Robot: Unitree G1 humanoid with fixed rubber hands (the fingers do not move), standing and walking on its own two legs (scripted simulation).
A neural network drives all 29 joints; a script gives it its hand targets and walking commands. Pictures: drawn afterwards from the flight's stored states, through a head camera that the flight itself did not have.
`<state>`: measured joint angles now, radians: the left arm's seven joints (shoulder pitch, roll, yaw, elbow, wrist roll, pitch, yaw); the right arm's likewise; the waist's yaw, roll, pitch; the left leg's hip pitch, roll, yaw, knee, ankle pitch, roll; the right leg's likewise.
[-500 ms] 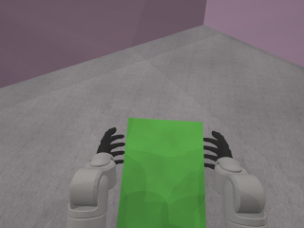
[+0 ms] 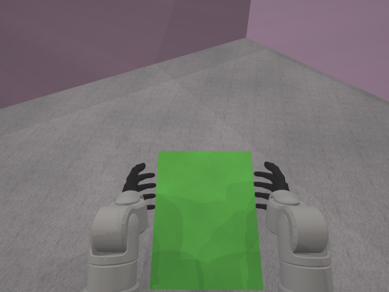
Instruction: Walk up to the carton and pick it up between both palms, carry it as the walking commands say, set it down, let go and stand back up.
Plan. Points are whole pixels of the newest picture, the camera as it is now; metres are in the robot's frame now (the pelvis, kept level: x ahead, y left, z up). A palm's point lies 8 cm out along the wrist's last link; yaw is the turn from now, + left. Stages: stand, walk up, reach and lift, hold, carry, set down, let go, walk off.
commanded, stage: carry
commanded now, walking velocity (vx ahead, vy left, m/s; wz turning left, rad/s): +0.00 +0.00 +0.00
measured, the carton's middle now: (203, 217) +0.30 +0.00 -0.02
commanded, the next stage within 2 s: hold in 1.62 s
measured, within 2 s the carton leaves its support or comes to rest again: neither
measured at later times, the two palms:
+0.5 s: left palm (121, 196) +0.28 +0.15 +0.10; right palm (268, 193) +0.27 -0.11 +0.12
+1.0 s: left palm (115, 196) +0.28 +0.17 +0.10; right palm (260, 196) +0.28 -0.10 +0.10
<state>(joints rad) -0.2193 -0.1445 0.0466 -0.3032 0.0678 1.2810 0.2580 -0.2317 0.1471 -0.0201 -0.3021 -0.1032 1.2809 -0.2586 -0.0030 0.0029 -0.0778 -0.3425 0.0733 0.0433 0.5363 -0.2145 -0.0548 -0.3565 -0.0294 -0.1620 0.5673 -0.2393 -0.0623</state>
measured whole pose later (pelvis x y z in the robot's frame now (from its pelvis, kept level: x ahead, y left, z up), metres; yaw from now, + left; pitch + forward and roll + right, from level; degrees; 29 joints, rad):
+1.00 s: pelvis +0.00 +0.04 +0.00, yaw +0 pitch +3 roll +0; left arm -0.26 -0.15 0.05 -0.21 0.10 1.24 0.24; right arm -0.25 0.15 -0.06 -0.24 -0.13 1.22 -0.23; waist 0.00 0.00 -0.12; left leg -0.37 0.04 0.08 0.54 -0.22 0.00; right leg -0.38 -0.07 -0.13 0.55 -0.22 0.00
